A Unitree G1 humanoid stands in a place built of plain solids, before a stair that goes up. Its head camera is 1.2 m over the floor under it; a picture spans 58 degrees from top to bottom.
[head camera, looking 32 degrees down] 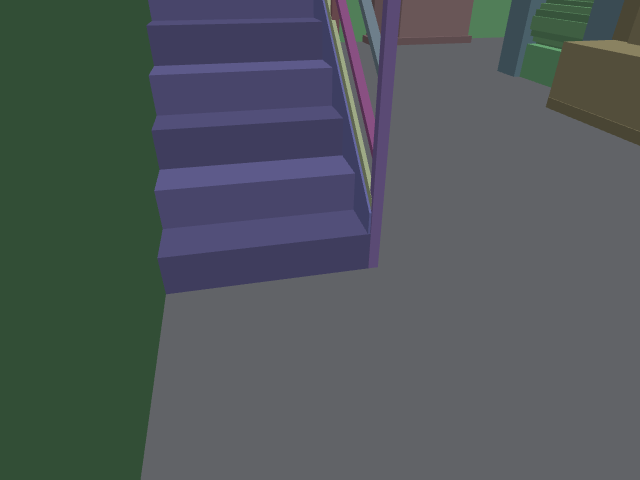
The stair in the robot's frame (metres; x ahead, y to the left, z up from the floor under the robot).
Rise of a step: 0.19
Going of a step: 0.24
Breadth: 0.92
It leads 12 degrees to the left of straight ahead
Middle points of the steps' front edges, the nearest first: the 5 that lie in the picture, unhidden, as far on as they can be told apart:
1.57 0.22 0.19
1.80 0.27 0.38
2.04 0.32 0.58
2.28 0.37 0.77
2.51 0.42 0.96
